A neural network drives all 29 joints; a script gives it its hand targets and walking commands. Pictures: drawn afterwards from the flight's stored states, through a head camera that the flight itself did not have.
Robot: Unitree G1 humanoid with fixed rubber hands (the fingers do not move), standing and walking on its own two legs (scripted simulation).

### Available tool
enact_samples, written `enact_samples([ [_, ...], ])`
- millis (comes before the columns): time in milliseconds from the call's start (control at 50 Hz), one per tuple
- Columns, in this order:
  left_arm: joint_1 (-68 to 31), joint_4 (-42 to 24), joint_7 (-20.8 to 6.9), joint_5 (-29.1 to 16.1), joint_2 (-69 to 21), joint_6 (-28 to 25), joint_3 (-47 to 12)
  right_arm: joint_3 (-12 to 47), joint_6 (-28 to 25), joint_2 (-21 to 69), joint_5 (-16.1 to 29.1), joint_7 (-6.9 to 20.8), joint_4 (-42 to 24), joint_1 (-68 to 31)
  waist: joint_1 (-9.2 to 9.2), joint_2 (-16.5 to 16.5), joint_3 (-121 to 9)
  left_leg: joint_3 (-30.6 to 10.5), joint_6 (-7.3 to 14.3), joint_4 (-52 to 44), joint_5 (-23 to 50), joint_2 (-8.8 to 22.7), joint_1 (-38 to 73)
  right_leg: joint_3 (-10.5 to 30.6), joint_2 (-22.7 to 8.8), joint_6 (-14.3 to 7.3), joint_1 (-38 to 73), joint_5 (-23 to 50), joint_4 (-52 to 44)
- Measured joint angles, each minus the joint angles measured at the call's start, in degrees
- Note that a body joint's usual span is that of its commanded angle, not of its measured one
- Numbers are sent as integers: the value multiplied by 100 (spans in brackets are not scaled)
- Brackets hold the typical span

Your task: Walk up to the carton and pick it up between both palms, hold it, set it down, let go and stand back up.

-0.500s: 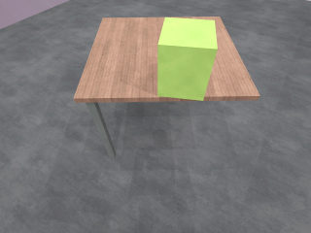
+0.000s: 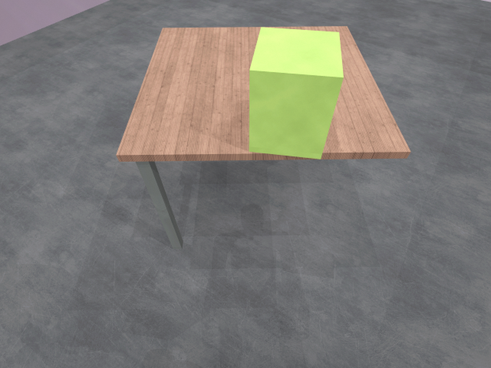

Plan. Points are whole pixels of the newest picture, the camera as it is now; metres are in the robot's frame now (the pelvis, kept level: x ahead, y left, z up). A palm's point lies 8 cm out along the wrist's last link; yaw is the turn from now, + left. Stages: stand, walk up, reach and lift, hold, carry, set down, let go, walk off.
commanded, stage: stand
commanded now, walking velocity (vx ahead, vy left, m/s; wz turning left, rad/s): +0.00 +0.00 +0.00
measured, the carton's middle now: (291, 95) +0.74 -0.11 +0.00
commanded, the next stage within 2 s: walk up in 0.66 s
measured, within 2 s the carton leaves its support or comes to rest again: neither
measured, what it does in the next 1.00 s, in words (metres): lifts its right foot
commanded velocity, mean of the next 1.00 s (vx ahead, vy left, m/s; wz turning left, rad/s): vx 0.00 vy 0.00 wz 0.00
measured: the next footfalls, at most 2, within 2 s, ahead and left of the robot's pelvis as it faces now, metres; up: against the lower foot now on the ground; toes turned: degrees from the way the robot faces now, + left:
right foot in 1.24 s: +0.23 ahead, -0.21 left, +0.00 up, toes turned -12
left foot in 1.76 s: +0.37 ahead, +0.02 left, +0.00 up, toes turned -2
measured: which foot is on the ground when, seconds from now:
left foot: down 0.00-1.00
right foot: down 0.00-0.86, up 0.88-1.00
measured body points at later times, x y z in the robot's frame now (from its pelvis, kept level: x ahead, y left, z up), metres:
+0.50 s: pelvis +0.00 +0.00 +0.00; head +0.01 +0.00 +0.45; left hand -0.04 +0.19 -0.17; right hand -0.03 -0.20 -0.16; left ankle -0.04 +0.07 -0.74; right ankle -0.04 -0.17 -0.74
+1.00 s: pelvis +0.01 -0.02 +0.00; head +0.01 -0.01 +0.45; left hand -0.02 +0.20 -0.17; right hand -0.05 -0.22 -0.16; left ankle -0.04 +0.07 -0.74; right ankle -0.03 -0.13 -0.70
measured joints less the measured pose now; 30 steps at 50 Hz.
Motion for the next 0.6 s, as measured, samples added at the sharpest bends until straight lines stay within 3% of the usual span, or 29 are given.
enact_samples([
  [600, 7, -4, -7, 1, 3, -1, 1, 5, -7, 3, 2, 3, -6, 4, 4, -3, 4, -8, -8, -9, 17, 8, -4, -11, 6, -8, 0, 17, -14],
])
